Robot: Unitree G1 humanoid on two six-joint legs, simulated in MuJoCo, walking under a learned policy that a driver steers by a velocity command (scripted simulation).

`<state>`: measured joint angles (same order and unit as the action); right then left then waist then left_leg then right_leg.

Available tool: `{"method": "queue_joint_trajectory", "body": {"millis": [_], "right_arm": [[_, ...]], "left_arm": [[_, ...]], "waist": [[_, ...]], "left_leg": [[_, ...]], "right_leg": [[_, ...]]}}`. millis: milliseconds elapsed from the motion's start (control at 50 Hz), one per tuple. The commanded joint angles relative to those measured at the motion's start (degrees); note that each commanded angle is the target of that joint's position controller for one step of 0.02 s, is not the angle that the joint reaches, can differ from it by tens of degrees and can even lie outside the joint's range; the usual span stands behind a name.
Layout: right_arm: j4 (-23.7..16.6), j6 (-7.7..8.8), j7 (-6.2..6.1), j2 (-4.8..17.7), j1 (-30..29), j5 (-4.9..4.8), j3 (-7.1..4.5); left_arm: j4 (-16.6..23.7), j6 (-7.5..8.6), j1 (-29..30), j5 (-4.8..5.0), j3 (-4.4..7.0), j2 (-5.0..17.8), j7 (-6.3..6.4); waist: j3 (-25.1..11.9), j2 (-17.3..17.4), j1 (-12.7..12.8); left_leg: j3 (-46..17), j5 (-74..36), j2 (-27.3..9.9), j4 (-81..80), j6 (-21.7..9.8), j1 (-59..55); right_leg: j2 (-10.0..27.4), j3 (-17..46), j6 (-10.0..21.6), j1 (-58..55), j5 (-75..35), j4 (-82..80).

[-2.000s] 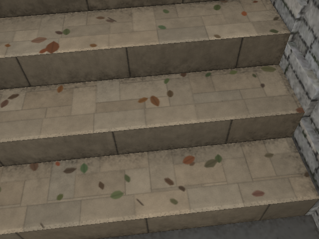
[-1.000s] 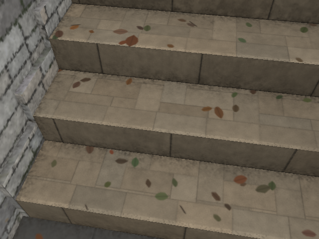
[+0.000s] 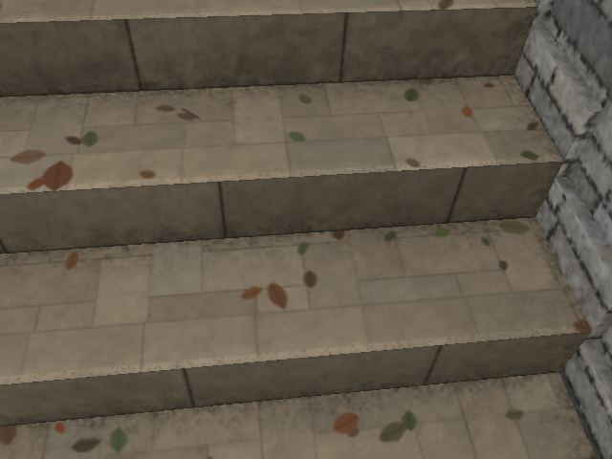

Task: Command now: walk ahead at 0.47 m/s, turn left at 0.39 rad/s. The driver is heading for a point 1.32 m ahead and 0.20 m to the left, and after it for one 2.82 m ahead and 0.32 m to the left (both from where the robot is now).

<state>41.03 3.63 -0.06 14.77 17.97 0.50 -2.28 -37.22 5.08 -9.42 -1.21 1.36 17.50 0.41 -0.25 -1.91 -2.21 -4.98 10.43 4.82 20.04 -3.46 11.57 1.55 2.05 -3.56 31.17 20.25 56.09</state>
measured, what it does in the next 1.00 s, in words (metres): climbs, turning left: right foot, then left foot 0.16 m higher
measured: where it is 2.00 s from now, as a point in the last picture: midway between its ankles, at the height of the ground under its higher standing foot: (217, 138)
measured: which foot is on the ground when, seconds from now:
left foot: down 0.00-0.18, up 0.20-0.62, down 0.64-1.00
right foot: up 0.00-0.18, down 0.20-0.68, up 0.70-1.00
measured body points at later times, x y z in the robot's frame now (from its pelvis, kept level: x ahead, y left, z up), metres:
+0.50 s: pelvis +0.16 +0.00 +0.00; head +0.21 -0.01 +0.44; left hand +0.04 +0.25 -0.12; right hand +0.44 -0.10 -0.08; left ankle +0.19 +0.17 -0.42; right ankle +0.13 -0.12 -0.75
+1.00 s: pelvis +0.39 +0.14 +0.15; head +0.37 +0.16 +0.60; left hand +0.53 +0.35 +0.06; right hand +0.40 -0.08 +0.01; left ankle +0.32 +0.20 -0.58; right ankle +0.53 +0.01 -0.24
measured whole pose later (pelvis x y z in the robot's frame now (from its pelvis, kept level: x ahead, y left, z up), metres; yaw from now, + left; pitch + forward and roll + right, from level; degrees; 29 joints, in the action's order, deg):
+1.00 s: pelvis +0.39 +0.14 +0.15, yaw +17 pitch +2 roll -1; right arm 59.6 2.4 2.4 6.7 28.5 3.4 2.5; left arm -37.3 1.4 -7.2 0.9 -4.5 4.9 -1.0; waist -4.7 -3.0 0.1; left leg 7.9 21.0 -1.4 30.0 -2.2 11.2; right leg -2.0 6.8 5.3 78.3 -0.7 122.3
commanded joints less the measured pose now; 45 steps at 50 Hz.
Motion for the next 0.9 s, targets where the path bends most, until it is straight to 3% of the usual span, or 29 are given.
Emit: {"method": "queue_joint_trajectory", "body": {"millis": [20, 80, 160, 180, 200, 220, 240, 260, 300, 320, 360, 400, 460, 520, 540, 560, 580, 600, 620, 640, 660, 680, 700, 720, 760, 780, 800, 860, 900], "right_arm": [[-5.81, -0.08, -0.61, 9.31, -5.45, -0.08, -2.39], [-5.99, -0.86, -0.86, 8.91, -1.95, -1.08, -2.26], [-8.1, -1.29, -1.25, 8.67, -6.43, -1.98, -2.18], [-9.36, -0.89, -0.97, 5.97, -7.74, -2.41, -1.58], [-11.14, -0.25, -0.9, 1.38, -7.37, -1.4, -0.04], [-10.21, -0.03, -1.1, 2.62, 2.98, -2.0, -0.51], [-9.23, -0.76, -1.28, 6.42, 3.21, -2.94, -1.62], [-10.01, -1.43, -1.53, 6.3, -2.41, -2.44, -1.56], [-12.37, -1.82, -1.45, 3.06, -7.55, -0.82, -0.54], [-13.28, -1.81, -0.97, 1.58, -8.87, -0.76, 0.18], [-14.13, -2.14, -0.99, -3.76, -9.74, -2.07, 2.52], [-16.4, -2.64, -0.6, -4.75, -13.79, -2.17, 3.8], [-19.75, -3.55, -0.37, -6.12, -19.11, -1.62, 5.18], [-24.76, -3.19, 0.48, -4.63, -25.27, -0.74, 5.82], [-25.54, -2.75, 1.45, -4.39, -28.84, -0.21, 6.51], [-28.89, -2.0, 2.16, -7.17, -33.08, -1.69, 7.8], [-26.99, -2.11, 2.39, -5.59, -33.09, -2.39, 6.98], [-24.83, -1.79, 2.47, -5.18, -27.21, -1.84, 6.02], [-22.34, -1.58, 2.52, -1.89, -19.76, -2.05, 4.44], [-19.72, -1.13, 2.55, 2.45, -9.89, -2.37, 2.52], [-16.34, -1.44, 2.54, 5.81, -3.96, -2.42, 0.82], [-13.11, -1.79, 1.59, 11.43, 3.23, -0.94, -1.47], [-7.67, -3.53, -0.97, 13.91, 10.94, 1.28, -2.0], [-4.9, -2.55, -1.37, 10.49, 9.33, 1.47, -0.48], [2.17, -0.77, 1.3, 2.48, 5.08, 1.16, 1.58], [5.13, -0.17, 2.26, -4.8, 3.22, 1.75, 3.3], [6.8, -0.08, 3.28, -8.16, 1.01, 1.71, 3.98], [8.15, 0.19, 3.44, -7.52, -3.7, 2.54, 3.87], [11.56, 0.51, 3.25, -5.05, 0.11, 3.43, 3.86]], "left_arm": [[2.94, -0.14, -1.82, -0.46, -0.45, 1.09, 0.45], [4.97, -0.45, 2.84, 0.76, -0.54, 1.58, 0.38], [4.97, -0.01, -2.14, 0.19, 1.54, 5.21, 0.48], [3.76, 0.43, -5.85, -1.16, 2.42, 6.59, 0.93], [3.07, 0.34, -11.84, -2.31, 3.26, 11.0, 1.42], [2.07, -0.25, -13.19, -2.42, 4.06, 12.89, 1.04], [2.16, -0.7, -11.05, -1.45, 3.76, 9.31, 1.01], [2.37, -1.44, -9.67, -0.53, 2.96, 5.36, 1.07], [1.55, -2.17, -7.35, -1.23, 2.26, 4.21, 1.24], [0.44, -2.17, -8.08, -1.78, 2.19, 4.33, 1.6], [-4.25, -2.66, -14.41, -0.8, 1.62, 2.82, 1.9], [-6.86, -3.39, -16.13, -0.29, 0.89, 0.66, 2.09], [-8.76, -4.42, -15.61, -1.21, 0.5, 1.0, 2.54], [-10.22, -4.1, -15.31, -0.15, 0.53, 2.77, 3.97], [-10.2, -4.31, -16.01, 0.52, 0.82, 4.08, 4.5], [-11.27, -4.62, -18.0, 2.71, 1.59, 6.88, 5.07], [-13.21, -4.56, -21.15, 2.89, 1.37, 6.91, 4.84], [-13.96, -3.92, -21.34, 2.06, 1.75, 10.61, 4.03], [-13.91, -4.03, -19.99, 1.44, 1.9, 12.02, 3.92], [-13.43, -4.11, -16.91, 1.33, 2.36, 13.94, 3.36], [-12.41, -3.03, -18.6, 1.77, 3.19, 13.1, 3.0], [-9.7, -1.46, -18.96, 0.78, 2.19, 8.15, 1.51], [-13.45, 0.87, -15.86, 0.18, 2.76, 7.94, -1.39], [-11.83, 1.87, -12.85, 3.0, 3.53, 3.68, -3.34], [-1.95, 1.58, 1.32, 3.17, -0.57, -6.44, -2.96], [-1.26, 0.97, -1.18, 2.59, -2.22, -10.41, -2.63], [-1.06, 0.39, -5.13, 2.85, -3.58, -11.31, -2.97], [-2.22, -1.6, -10.27, 3.46, -3.93, -8.84, -3.27], [-1.41, -3.05, -7.12, 2.93, -4.94, -11.32, -2.06]], "waist": [[-3.12, 10.09, 3.07], [-1.65, 9.41, 1.09], [-5.53, 10.78, 6.59], [-7.36, 7.93, 8.03], [-10.65, -3.75, 8.27], [-11.34, -12.42, 3.46], [-5.47, -6.78, 2.78], [0.44, -4.99, 4.94], [6.3, -4.69, 3.82], [6.7, -3.17, 3.5], [4.94, -2.57, 3.69], [5.45, -0.48, 3.76], [6.77, -1.89, 3.22], [5.06, -3.67, 2.43], [2.72, -3.19, 3.99], [2.1, -6.13, 4.5], [-0.53, -4.54, 5.71], [-5.7, -10.97, 2.2], [-12.7, -13.22, -2.49], [-17.46, -13.64, -8.49], [-22.26, -12.34, -9.15], [-26.62, 6.19, -9.55], [-33.6, 15.84, -10.55], [-26.2, 9.52, -7.07], [0.83, 1.32, -1.45], [2.43, 1.32, 2.4], [2.52, 2.11, 5.69], [2.92, 2.56, 10.34], [2.7, 4.54, 8.66]], "left_leg": [[-6.94, -28.4, -9.98, -2.13, -9.46, 5.6], [-13.04, -18.91, -11.56, -0.95, -9.41, 6.34], [-18.43, -28.08, -10.62, 9.34, -5.5, -4.33], [-14.79, -26.74, -7.14, 18.93, -3.04, 0.78], [-8.5, -3.64, -0.95, 37.49, 1.18, 12.8], [-5.04, 26.29, 3.29, 53.14, 4.6, 24.47], [-4.1, 25.63, -2.42, 64.33, 6.33, 34.13], [-1.72, 22.02, -4.04, 73.78, 7.1, 41.97], [0.3, 17.31, -5.21, 84.21, 7.34, 49.45], [0.0, 15.79, -5.64, 88.33, 7.41, 50.67], [-0.18, 18.14, -5.5, 108.29, 6.45, 61.49], [-1.98, 15.38, -5.92, 109.16, 6.14, 68.64], [1.01, 9.51, -6.32, 107.14, 7.52, 69.95], [6.19, 2.41, -9.86, 86.41, 8.69, 61.32], [11.65, 2.16, -9.78, 74.78, 8.55, 51.44], [12.84, 10.46, -10.93, 59.66, 6.06, 39.37], [19.34, 13.77, -6.88, 53.85, 4.12, 30.26], [21.06, 20.05, -2.99, 55.8, 0.92, 25.01], [20.21, 19.54, -0.05, 53.26, -2.22, 20.95], [17.46, 15.8, 1.86, 40.46, -5.36, 15.47], [5.09, 12.19, 0.69, 35.17, -8.01, 1.32], [-27.6, 22.87, -10.64, 22.26, -15.58, -16.12], [-54.38, 34.12, -20.98, -2.06, -18.94, -21.53], [-55.33, 36.57, -25.29, -4.68, -15.11, -14.75], [-29.1, 24.39, -20.52, 0.74, -8.89, 7.86], [-18.58, 13.33, -17.47, 3.1, -5.87, 11.65], [-10.11, 8.91, -15.42, 4.82, -3.81, 13.1], [1.94, 0.62, -14.83, 1.81, -2.44, 15.88], [3.88, -0.5, -16.25, -1.14, -2.69, 14.62]], "right_leg": [[-3.08, -4.99, -1.69, -7.87, -1.97, -2.97], [-4.22, -4.08, -0.48, -10.11, -3.94, -9.85], [-3.71, -2.27, 4.01, -18.0, -12.78, -33.08], [-0.33, 0.1, 5.06, -27.99, -21.1, -36.25], [13.08, 14.93, 9.04, -40.06, -38.86, -36.96], [26.91, 33.97, 20.11, -40.03, -36.43, -38.8], [28.31, 34.89, 23.78, -35.77, -13.24, -38.92], [23.66, 28.85, 22.17, -33.69, 2.39, -40.99], [17.32, 18.63, 17.64, -27.58, 5.51, -42.88], [16.29, 14.71, 16.86, -25.34, 1.07, -43.22], [18.45, 12.01, 16.48, -28.57, -2.4, -42.75], [17.67, 6.18, 14.19, -28.37, -0.09, -42.29], [16.13, 0.16, 12.11, -22.28, -1.51, -44.82], [11.27, -4.89, 11.61, -16.18, -7.22, -47.63], [11.24, -5.38, 13.44, -13.34, -13.09, -52.47], [13.52, -5.64, 14.11, -12.14, -20.41, -59.67], [13.46, -7.33, 14.73, -16.74, -35.4, -58.52], [15.98, -8.67, 15.36, -26.56, -73.35, -50.96], [17.41, -9.96, 14.74, -36.08, -105.09, -41.91], [16.87, -10.15, 13.74, -42.59, -112.5, -30.5], [16.47, -7.01, 13.85, -33.06, -107.41, -21.28], [7.26, -3.65, 10.65, -9.37, -76.63, 0.73], [-4.41, 4.69, 8.72, -0.01, -14.39, 30.45], [-4.68, 15.33, 8.59, 9.72, -8.74, 50.53], [-2.56, 8.83, 11.29, 22.94, -8.24, 59.42], [-2.73, 11.07, 12.8, 24.88, -11.66, 64.11], [-3.03, 12.02, 13.67, 26.61, -13.99, 64.52], [-2.69, 11.22, 10.94, 30.99, -16.99, 59.2], [-3.66, 6.87, 9.4, 38.71, -19.33, 70.69]]}}
Keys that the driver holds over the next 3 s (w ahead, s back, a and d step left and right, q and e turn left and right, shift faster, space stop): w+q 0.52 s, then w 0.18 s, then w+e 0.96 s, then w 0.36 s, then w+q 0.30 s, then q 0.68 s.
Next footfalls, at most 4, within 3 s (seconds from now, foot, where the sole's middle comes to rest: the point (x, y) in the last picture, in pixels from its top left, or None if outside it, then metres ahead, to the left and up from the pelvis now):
0.20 right None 0.17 -0.11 -0.78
0.64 left None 0.36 0.22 -0.62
1.18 right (237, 305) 0.67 0.12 -0.45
1.68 left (140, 134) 0.96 0.31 -0.29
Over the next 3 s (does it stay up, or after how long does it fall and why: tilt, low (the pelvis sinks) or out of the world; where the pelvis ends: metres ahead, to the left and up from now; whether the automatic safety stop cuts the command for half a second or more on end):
stays up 1.38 0.09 0.77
